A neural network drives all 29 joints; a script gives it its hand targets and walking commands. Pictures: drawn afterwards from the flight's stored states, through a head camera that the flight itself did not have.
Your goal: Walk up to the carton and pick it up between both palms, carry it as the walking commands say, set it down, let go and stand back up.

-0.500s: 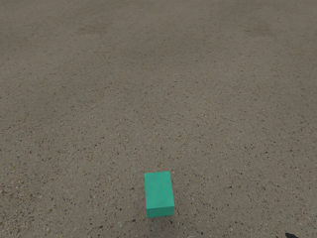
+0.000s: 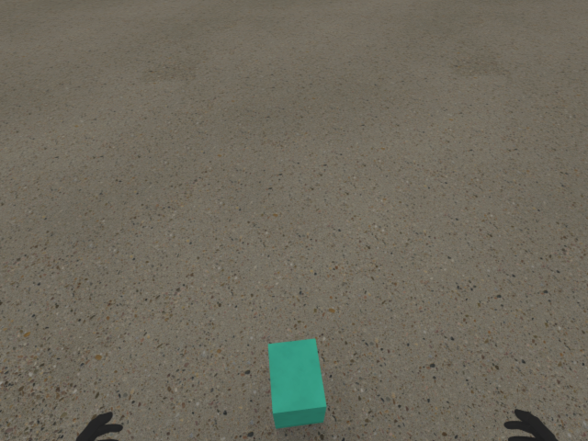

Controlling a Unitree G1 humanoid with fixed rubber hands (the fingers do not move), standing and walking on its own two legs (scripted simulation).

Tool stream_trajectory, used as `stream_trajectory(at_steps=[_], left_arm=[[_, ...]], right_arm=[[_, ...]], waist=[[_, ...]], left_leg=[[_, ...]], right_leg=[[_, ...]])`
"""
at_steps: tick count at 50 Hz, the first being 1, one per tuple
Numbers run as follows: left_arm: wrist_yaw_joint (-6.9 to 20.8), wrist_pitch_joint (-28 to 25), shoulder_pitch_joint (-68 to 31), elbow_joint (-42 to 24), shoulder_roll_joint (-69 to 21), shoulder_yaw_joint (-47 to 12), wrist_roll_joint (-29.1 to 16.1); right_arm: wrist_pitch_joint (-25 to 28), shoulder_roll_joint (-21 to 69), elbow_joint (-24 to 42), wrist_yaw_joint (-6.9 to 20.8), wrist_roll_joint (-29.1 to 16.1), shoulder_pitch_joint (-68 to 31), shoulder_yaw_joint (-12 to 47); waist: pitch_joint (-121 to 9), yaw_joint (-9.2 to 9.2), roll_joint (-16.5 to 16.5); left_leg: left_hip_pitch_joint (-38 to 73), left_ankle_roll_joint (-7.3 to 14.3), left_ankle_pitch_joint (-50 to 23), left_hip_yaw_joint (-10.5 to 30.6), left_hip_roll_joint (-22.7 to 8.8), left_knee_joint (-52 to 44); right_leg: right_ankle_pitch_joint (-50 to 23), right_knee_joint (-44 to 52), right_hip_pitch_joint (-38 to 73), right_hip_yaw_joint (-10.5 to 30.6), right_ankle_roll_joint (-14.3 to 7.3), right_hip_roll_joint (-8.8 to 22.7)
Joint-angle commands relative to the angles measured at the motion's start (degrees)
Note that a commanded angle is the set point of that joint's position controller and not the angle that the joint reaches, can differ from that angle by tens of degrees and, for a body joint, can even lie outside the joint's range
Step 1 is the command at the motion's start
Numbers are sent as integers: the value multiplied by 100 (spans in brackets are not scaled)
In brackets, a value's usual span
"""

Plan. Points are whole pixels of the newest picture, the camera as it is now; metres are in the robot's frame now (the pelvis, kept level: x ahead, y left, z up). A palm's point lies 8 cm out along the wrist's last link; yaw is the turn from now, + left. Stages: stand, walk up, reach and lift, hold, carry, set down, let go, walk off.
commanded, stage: walk up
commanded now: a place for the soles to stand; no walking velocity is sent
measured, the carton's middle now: (295, 383) +0.43 +0.01 -0.69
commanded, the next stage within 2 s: reach and lift in 0.94 s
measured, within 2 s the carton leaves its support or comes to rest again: neither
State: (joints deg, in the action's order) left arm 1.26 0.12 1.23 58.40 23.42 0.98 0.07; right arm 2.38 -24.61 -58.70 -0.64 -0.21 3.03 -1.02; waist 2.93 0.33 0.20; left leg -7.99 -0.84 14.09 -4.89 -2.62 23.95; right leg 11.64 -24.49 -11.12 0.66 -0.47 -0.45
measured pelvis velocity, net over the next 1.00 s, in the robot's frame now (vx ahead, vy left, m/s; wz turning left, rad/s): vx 0.02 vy -0.02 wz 0.05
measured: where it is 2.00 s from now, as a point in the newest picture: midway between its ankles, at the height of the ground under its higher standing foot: outside the picture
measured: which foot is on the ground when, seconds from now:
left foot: down 0.00-1.00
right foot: down 0.00-1.00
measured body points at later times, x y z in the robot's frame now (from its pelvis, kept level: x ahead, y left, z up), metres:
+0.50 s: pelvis +0.01 -0.01 +0.00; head +0.02 -0.01 +0.45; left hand +0.13 +0.31 -0.11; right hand +0.11 -0.34 -0.11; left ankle -0.01 +0.12 -0.74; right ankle +0.02 -0.12 -0.74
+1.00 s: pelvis +0.02 -0.02 +0.00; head +0.05 -0.01 +0.45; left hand +0.16 +0.30 -0.10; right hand +0.16 -0.33 -0.10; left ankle -0.01 +0.12 -0.74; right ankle +0.02 -0.12 -0.74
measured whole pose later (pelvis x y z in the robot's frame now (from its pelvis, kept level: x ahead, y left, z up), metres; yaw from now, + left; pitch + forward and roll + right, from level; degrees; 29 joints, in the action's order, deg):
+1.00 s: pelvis +0.02 -0.02 +0.00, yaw +3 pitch -1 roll +0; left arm 3.5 3.7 5.1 46.6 21.9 6.0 3.4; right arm -3.4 -22.9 -45.3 0.2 1.4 8.6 -4.1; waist 3.8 0.9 0.3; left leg -8.8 -2.2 15.4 -2.1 -3.1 24.9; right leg 14.5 -26.2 -11.2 -2.1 -1.4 -0.7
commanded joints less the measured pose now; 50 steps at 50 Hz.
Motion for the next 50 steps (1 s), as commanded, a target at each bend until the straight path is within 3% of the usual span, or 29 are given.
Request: stream_trajectory(at_steps=[1,7,9,12,26,47,48,49,50], left_arm=[[-13,-42,-158,-134,968,176,10],[-2,-48,-157,-35,949,177,30],[22,-58,-133,-101,991,231,111],[41,-50,-100,-148,974,251,118],[18,-37,74,-266,992,297,87],[5,-21,33,-424,998,328,88],[244,144,-285,-2397,448,717,238],[334,444,116,-2131,625,891,451],[349,703,266,-2224,649,1043,660]], right_arm=[[31,-1000,143,-9,13,-155,-182],[10,-981,80,6,26,-212,-161],[19,-1022,62,7,63,-36,-187],[29,-1011,102,8,82,6,-192],[18,-1011,243,-45,80,287,-205],[-32,-991,401,-59,94,305,-234],[-385,-276,2411,99,-17,-729,-437],[-712,-336,2965,156,179,-517,-519],[-954,-446,2886,190,375,-268,-728]], waist=[[-580,-15,1],[-533,-11,-12],[-507,13,46],[-300,3,28],[-480,4,-19],[-463,9,0],[552,-222,265],[572,-274,341],[353,-217,424]], left_leg=[[165,207,-1120,485,-643,-503],[269,182,-847,488,-651,-684],[204,234,-212,481,-609,-717],[58,259,41,515,-590,-729],[139,223,-1087,506,-644,-504],[169,209,-1155,460,-621,-427],[-916,-119,-360,327,608,-156],[-725,-71,-330,312,600,59],[-542,-68,-331,205,565,211]], right_leg=[[-1393,452,324,587,-256,726],[-1111,683,290,600,-227,722],[-360,706,226,544,-248,647],[38,761,57,591,-270,642],[-1243,479,472,449,-291,682],[-1328,471,534,425,-317,687],[-210,210,-469,-104,325,48],[-57,277,-466,-158,277,17],[6,319,-494,-225,206,34]])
